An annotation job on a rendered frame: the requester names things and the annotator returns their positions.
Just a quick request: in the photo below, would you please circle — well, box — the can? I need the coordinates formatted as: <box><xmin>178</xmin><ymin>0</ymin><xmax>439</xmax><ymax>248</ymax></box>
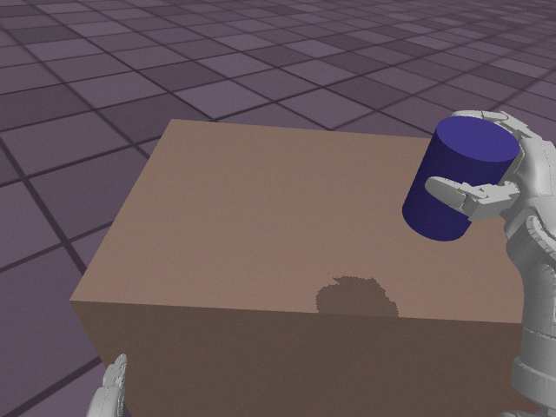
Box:
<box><xmin>402</xmin><ymin>116</ymin><xmax>520</xmax><ymax>242</ymax></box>

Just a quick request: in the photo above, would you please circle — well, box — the left robot hand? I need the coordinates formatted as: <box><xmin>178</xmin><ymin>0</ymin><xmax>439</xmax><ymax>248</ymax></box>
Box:
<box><xmin>86</xmin><ymin>354</ymin><xmax>127</xmax><ymax>417</ymax></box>

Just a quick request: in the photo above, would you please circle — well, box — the right robot hand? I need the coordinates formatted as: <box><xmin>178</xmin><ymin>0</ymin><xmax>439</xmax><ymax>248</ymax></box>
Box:
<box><xmin>425</xmin><ymin>110</ymin><xmax>556</xmax><ymax>222</ymax></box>

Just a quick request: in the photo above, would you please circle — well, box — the right robot arm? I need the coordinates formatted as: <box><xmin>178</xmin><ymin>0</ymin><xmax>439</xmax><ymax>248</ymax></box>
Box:
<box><xmin>497</xmin><ymin>196</ymin><xmax>556</xmax><ymax>417</ymax></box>

